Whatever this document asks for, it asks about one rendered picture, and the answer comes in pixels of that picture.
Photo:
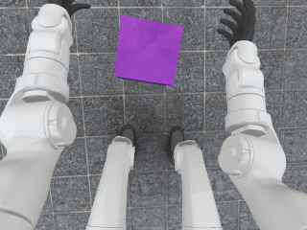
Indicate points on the robot left forearm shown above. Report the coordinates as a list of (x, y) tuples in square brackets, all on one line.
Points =
[(46, 64)]

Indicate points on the left robot hand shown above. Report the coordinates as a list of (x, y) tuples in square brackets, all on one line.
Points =
[(70, 8)]

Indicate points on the robot right foot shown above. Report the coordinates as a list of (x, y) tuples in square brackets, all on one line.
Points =
[(176, 136)]

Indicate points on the right robot hand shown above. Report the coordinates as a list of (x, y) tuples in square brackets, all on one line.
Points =
[(244, 30)]

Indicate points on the robot left upper arm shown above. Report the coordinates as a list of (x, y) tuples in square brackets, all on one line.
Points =
[(34, 135)]

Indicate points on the carton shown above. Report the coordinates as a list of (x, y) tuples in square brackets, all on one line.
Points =
[(147, 51)]

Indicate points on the robot right upper arm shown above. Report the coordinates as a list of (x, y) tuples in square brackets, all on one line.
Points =
[(255, 165)]

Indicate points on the robot right forearm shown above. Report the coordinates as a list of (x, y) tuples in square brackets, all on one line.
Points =
[(245, 93)]

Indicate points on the robot left shin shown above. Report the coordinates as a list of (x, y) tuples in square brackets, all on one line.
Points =
[(119, 139)]

